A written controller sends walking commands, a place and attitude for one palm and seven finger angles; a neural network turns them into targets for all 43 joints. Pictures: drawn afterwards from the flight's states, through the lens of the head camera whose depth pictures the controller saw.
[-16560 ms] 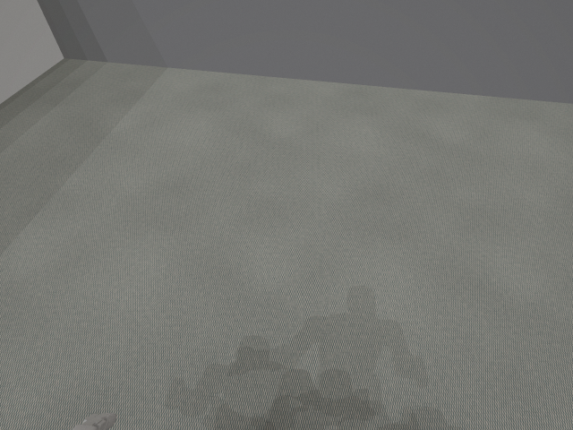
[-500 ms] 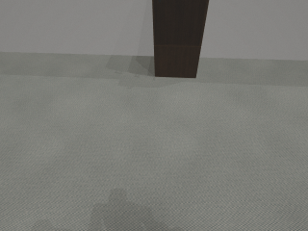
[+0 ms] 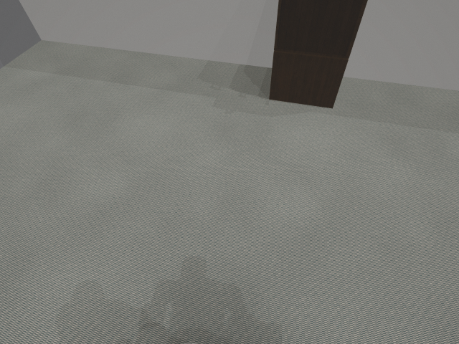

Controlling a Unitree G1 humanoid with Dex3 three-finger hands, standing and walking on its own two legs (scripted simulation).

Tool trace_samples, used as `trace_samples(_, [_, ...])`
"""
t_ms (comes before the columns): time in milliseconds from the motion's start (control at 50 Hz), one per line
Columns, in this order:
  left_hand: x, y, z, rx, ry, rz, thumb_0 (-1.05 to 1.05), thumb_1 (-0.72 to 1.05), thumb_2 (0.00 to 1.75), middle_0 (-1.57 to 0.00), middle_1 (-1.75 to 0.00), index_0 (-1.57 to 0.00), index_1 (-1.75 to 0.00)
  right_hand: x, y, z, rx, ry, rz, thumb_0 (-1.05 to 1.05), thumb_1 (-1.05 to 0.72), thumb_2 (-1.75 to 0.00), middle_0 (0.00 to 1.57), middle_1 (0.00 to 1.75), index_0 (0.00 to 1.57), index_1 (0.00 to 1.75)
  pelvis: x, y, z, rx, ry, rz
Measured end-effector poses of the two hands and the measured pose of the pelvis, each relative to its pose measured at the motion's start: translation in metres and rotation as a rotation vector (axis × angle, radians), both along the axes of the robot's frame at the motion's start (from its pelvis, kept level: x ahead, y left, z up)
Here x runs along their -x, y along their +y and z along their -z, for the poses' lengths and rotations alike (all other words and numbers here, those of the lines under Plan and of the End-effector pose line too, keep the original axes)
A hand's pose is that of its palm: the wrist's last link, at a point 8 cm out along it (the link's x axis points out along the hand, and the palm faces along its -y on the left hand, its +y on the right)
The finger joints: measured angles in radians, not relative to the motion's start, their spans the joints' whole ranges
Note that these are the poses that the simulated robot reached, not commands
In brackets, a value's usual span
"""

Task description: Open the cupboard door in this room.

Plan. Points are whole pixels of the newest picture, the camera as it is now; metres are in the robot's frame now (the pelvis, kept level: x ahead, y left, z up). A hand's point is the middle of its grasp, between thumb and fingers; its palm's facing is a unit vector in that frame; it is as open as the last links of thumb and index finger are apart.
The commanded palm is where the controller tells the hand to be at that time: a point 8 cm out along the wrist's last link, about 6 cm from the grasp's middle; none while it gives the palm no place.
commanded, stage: stand and wait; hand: left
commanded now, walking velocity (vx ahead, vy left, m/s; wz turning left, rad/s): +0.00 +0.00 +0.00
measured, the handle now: out of the picture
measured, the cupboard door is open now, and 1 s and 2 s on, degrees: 0 0 0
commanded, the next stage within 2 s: turn or walk to find it in 0.66 s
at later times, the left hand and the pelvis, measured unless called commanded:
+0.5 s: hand out of the picture -0.04 +0.19 -0.17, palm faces +0.07 -0.98 -0.17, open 7.4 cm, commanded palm none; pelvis -0.02 +0.02 +0.01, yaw +2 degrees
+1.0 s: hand out of the picture +0.03 +0.21 -0.16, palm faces -0.08 -0.97 -0.24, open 7.4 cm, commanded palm none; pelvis -0.01 +0.01 +0.01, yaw -6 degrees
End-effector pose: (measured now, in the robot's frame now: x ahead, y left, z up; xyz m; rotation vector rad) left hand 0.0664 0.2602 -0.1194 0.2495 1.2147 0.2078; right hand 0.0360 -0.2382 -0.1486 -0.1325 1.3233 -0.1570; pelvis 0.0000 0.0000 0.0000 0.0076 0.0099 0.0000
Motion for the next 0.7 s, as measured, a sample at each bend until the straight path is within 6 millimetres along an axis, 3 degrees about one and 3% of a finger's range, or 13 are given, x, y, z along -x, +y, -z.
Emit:
trace_samples(180, [0.052, -0.03, -0.003, 0.048, 0.083, -0.034, 0.0, 0.9, 0.9, -0.2, -0.3, -0.2, -0.3, -0.021, -0.018, -0.011, 0.013, -0.053, -0.029, 0.0, -0.91, -0.9, 0.2, 0.3, 0.2, 0.3, 0.006, -0.008, -0.01, -0.027, -0.027, -0.023])
trace_samples(320, [0.091, -0.034, 0.021, 0.127, 0.165, -0.097, 0.0, 0.9, 0.9, -0.2, -0.3, -0.2, -0.3, -0.022, -0.004, -0.015, 0.056, -0.04, -0.087, 0.0, -0.91, -0.9, 0.2, 0.3, 0.2, 0.3, 0.012, 0.004, -0.004, 0.012, -0.019, -0.046])
trace_samples(400, [0.107, -0.03, 0.024, 0.151, 0.202, -0.112, 0.0, 0.9, 0.9, -0.2, -0.3, -0.2, -0.3, -0.017, 0.011, -0.023, 0.054, -0.028, -0.098, 0.0, -0.91, -0.9, 0.2, 0.3, 0.2, 0.3, 0.013, 0.009, -0.009, 0.011, -0.032, -0.038])
trace_samples(540, [0.112, -0.01, 0.019, 0.136, 0.213, -0.092, 0.0, 0.9, 0.9, -0.2, -0.3, -0.2, -0.3, -0.006, 0.029, -0.027, 0.041, -0.04, -0.085, 0.0, -0.9, -0.9, 0.2, 0.3, 0.21, 0.3, 0.018, 0.021, -0.014, 0.015, -0.043, -0.029])
trace_samples(700, [0.097, 0.021, 0.01, 0.079, 0.173, -0.061, 0.0, 0.9, 0.9, -0.2, -0.3, -0.2, -0.3, 0.016, 0.031, -0.026, 0.043, -0.009, -0.063, 0.0, -0.9, -0.9, 0.21, 0.3, 0.21, 0.3, 0.023, 0.031, -0.016, 0.011, -0.04, -0.022])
